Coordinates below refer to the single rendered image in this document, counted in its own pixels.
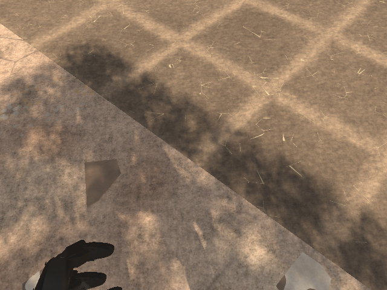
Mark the robot left hand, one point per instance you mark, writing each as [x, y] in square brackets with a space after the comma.
[58, 273]

